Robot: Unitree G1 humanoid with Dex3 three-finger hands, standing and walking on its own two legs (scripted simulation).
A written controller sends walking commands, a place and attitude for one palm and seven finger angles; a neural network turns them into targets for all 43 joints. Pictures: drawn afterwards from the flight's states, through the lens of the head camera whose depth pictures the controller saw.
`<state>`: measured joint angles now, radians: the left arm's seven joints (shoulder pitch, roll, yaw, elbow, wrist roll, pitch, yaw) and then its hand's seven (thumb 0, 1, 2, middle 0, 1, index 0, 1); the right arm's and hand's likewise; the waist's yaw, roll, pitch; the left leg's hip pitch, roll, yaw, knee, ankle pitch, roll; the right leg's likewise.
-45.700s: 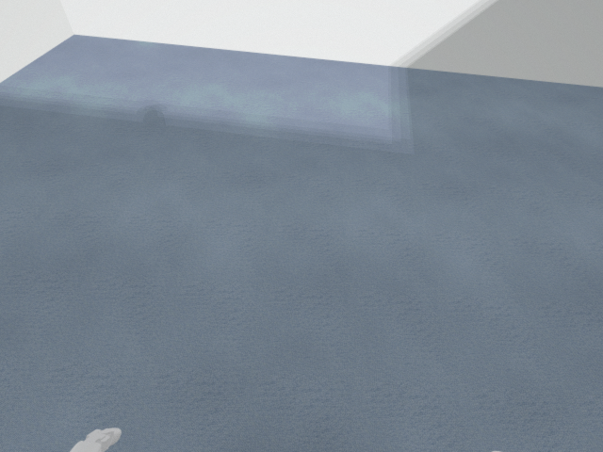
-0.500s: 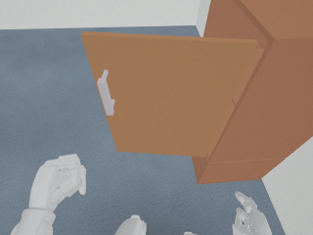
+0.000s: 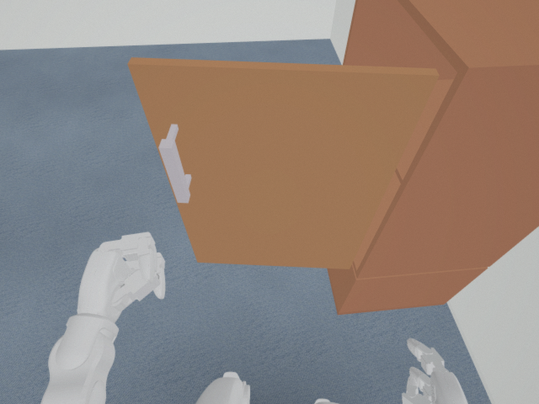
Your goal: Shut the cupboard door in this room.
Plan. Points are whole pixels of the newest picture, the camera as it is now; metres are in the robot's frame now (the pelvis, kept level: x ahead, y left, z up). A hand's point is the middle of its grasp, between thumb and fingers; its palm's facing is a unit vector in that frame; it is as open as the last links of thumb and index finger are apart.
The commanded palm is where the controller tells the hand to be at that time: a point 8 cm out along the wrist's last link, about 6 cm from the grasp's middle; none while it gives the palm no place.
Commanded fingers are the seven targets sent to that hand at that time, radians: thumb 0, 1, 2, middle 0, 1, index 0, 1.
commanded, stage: bring the fist close to the handle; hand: left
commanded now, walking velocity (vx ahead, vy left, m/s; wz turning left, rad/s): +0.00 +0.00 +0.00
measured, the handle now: (178, 165) +0.48 +0.19 +0.06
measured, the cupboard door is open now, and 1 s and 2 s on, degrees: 82 82 71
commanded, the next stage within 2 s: push the door shut along its arc in 0.96 s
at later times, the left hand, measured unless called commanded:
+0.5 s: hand (185, 226) +0.35 +0.15 +0.06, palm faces -0.04 -1.00 -0.02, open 3.1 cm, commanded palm +0.34 +0.21 +0.06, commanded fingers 0.00 0.90 0.90 -1.30 -1.50 -1.30 -1.50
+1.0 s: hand (189, 215) +0.37 +0.15 +0.07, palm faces +0.02 -1.00 -0.02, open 3.1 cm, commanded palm +0.35 +0.20 +0.06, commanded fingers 0.00 0.90 0.90 -1.30 -1.50 -1.30 -1.50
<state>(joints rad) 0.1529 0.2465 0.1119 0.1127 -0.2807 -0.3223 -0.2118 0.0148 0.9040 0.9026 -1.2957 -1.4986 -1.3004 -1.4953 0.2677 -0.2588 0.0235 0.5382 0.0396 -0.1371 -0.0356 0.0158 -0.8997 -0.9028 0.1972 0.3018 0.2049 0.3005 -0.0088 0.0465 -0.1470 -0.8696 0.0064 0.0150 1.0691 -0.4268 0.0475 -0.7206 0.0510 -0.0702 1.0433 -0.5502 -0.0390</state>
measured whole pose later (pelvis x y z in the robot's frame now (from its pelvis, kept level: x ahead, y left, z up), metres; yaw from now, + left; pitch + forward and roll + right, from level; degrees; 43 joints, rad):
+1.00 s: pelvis -0.01 -0.01 +0.00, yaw -1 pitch +14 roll -2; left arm -0.33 0.22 0.15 0.61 -0.18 -0.43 -0.09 0.02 0.90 0.90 -1.30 -1.50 -1.30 -1.50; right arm 0.29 -0.26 0.00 0.62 0.03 -0.05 0.01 0.01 -0.90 -0.90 0.20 0.30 0.20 0.30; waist -0.04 0.03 -0.13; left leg -0.89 0.01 0.03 1.03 -0.39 0.04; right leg -0.76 0.06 -0.05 1.03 -0.52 -0.04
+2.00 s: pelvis -0.02 +0.01 -0.02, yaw -1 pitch +21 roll -4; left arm -0.96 0.41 0.19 1.20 -0.13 -0.41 -0.30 0.01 0.90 0.90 -1.30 -1.50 -1.30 -1.50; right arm 0.35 -0.28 0.01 0.69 0.02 -0.05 0.01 0.01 -0.90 -0.90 0.20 0.30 0.21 0.30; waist -0.15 0.05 -0.13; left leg -1.12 0.01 0.01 1.14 -0.40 0.06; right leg -0.97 0.06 -0.08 1.12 -0.53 -0.03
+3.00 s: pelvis -0.02 +0.01 -0.06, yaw -3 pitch +30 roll -7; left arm -1.41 0.55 0.14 1.34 -0.05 -0.21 -0.40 0.03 1.01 1.00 -1.29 -1.50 -1.30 -1.50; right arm 0.35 -0.28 0.03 0.73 -0.03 -0.10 0.00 0.01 -0.90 -0.90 0.20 0.30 0.21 0.30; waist -0.25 0.06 -0.13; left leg -1.38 0.04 -0.03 1.31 -0.46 0.06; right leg -1.21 0.08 -0.12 1.26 -0.58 -0.04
